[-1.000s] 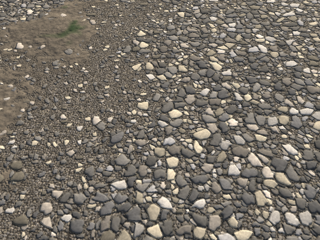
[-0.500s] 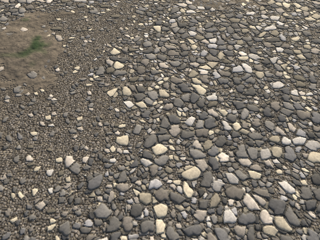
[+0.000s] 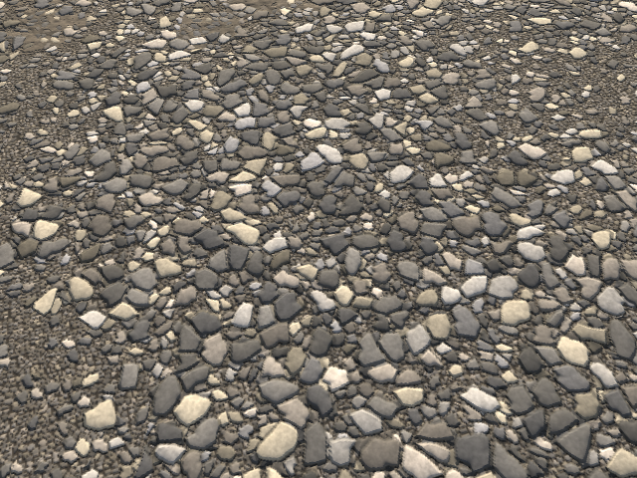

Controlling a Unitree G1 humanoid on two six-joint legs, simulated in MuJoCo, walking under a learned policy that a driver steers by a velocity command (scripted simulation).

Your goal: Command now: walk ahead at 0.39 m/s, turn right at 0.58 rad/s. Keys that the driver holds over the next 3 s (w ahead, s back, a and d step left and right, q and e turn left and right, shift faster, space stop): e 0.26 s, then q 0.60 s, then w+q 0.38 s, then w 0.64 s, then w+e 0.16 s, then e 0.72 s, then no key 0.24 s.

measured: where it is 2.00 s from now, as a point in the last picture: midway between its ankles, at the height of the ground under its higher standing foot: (248, 431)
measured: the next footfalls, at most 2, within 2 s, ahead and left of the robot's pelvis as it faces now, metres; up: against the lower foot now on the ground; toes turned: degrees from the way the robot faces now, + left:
left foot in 0.44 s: +0.32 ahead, +0.08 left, +0.00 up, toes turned -11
right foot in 0.90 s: +0.22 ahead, -0.10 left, +0.00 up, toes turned +8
